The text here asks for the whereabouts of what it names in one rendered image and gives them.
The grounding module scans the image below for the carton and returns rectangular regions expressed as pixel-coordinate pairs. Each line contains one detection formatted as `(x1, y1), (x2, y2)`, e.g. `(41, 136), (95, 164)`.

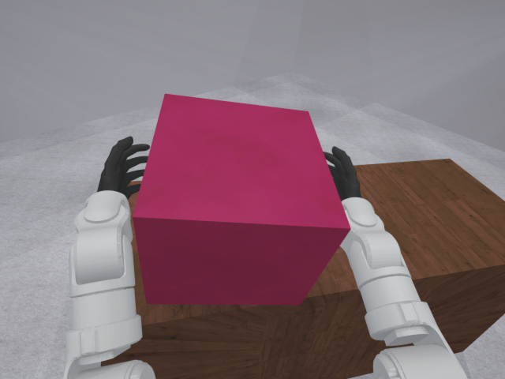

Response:
(133, 94), (351, 305)

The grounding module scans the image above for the robot right upper arm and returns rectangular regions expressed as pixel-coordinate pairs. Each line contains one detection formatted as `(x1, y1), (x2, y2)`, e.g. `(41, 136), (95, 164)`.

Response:
(373, 343), (465, 379)

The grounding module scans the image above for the robot left upper arm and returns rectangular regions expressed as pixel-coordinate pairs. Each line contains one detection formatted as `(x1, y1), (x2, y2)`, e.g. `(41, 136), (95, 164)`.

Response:
(74, 360), (155, 379)

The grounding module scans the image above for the robot left forearm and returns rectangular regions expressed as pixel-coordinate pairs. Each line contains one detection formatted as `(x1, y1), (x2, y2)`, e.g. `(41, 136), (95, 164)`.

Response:
(63, 190), (143, 379)

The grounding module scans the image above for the pedestal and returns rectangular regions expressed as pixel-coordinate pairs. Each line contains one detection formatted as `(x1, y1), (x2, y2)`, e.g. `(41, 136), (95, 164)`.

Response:
(101, 159), (505, 379)

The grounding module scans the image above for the robot right hand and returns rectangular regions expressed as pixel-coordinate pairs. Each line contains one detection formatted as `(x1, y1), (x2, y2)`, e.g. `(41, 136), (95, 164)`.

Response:
(324, 146), (362, 202)

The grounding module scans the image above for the robot left hand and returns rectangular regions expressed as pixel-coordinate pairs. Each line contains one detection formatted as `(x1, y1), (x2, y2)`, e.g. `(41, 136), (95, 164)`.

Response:
(97, 137), (150, 200)

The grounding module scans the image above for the robot right forearm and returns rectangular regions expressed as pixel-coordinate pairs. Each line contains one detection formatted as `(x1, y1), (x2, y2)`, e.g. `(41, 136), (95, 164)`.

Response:
(340, 197), (468, 379)

